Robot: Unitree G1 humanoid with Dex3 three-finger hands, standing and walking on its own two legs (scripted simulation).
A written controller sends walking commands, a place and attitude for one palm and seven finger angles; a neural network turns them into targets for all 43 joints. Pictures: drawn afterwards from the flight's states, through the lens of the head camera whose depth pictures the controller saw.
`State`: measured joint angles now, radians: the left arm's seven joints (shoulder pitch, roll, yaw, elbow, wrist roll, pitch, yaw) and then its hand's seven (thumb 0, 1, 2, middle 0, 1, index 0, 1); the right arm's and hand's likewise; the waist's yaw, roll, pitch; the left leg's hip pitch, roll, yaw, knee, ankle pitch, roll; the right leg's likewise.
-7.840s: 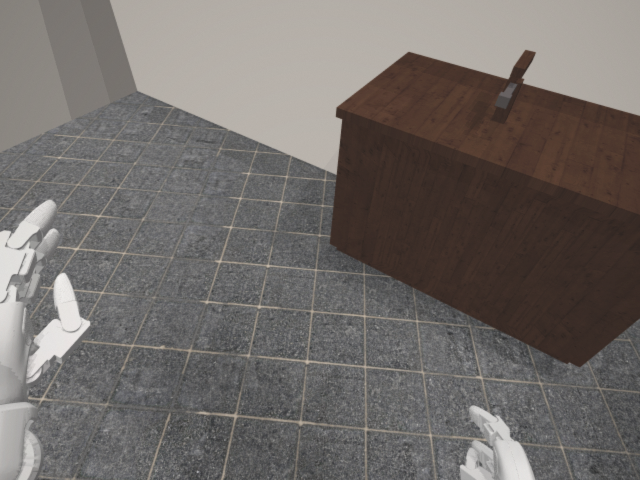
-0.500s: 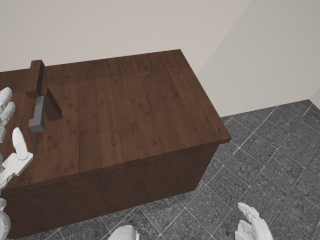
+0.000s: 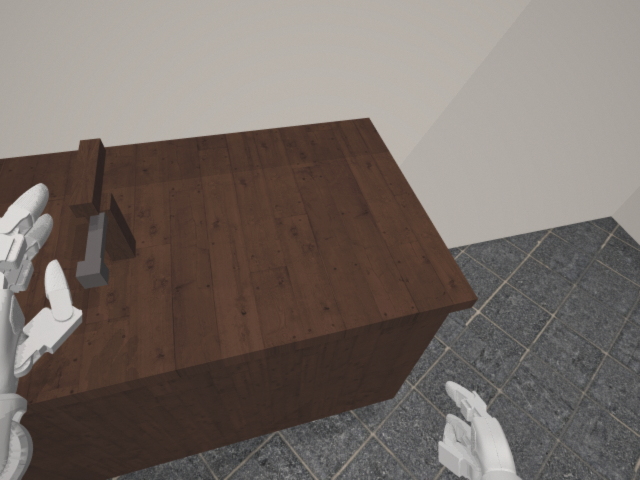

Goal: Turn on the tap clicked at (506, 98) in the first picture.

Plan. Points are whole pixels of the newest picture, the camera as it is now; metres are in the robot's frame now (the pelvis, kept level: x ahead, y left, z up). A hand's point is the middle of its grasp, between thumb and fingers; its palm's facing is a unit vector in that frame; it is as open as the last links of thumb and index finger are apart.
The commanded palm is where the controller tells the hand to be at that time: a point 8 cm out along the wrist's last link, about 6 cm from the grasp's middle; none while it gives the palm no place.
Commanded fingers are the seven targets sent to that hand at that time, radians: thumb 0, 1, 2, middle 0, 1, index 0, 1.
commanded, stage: come to a stop and stand still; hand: left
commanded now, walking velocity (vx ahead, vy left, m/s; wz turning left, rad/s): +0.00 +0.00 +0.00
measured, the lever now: (93, 273) +0.33 +0.33 +0.04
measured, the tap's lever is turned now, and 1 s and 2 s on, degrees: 0 0 0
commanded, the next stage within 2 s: look again from close up in 1.70 s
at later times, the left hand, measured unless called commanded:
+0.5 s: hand (22, 357) +0.18 +0.28 +0.15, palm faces +0.36 -0.84 -0.42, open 7.4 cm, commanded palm +0.11 +0.30 +0.18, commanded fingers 0.00 0.90 0.90 -0.20 -0.30 -0.20 -0.30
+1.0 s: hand (3, 341) +0.19 +0.29 +0.16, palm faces +0.42 -0.83 -0.37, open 7.4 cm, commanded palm +0.13 +0.31 +0.18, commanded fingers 0.00 0.90 0.90 -0.20 -0.30 -0.20 -0.30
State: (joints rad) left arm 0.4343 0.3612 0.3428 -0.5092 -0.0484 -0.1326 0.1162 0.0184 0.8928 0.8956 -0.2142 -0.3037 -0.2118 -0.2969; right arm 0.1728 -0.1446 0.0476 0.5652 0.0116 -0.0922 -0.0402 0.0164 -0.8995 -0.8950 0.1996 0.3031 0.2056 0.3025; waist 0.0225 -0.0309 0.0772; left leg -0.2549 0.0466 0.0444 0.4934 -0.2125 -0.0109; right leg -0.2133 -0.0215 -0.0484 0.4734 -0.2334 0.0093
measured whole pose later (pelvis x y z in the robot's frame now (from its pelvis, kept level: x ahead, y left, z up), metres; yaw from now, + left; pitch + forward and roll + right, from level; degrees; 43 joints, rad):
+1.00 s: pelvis -0.03 +0.03 +0.00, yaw +1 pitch -2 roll -1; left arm 0.37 0.35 0.36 -0.45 0.00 -0.25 0.09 0.02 0.89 0.90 -0.22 -0.30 -0.21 -0.30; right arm 0.23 -0.18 0.03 0.60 0.01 -0.19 0.00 0.02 -0.90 -0.90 0.20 0.30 0.20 0.30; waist 0.06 -0.03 0.09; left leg -0.28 0.01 0.04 0.49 -0.17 0.04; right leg -0.21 -0.01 0.02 0.43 -0.18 0.04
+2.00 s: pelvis +0.01 +0.02 +0.01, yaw +0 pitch +0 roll -1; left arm 0.44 0.37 0.35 -0.44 -0.04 -0.18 0.09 0.02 0.89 0.90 -0.22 -0.30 -0.21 -0.30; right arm 0.20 -0.20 0.01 0.58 0.02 -0.11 -0.03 0.02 -0.90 -0.90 0.20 0.30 0.20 0.30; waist 0.02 0.00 0.04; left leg -0.24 0.02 0.03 0.44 -0.20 0.01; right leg -0.18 0.00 0.02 0.38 -0.19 0.02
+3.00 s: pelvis +0.00 +0.03 +0.00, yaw +3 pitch +0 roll -1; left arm 0.41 0.42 0.40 -0.55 -0.05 -0.27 0.10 0.02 0.89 0.90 -0.21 -0.30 -0.21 -0.30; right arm 0.14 -0.20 0.02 0.59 0.01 -0.17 0.01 0.02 -0.90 -0.90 0.20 0.30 0.20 0.30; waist 0.05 -0.04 0.09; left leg -0.30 -0.02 0.01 0.50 -0.20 0.04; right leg -0.23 -0.03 0.02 0.46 -0.23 0.05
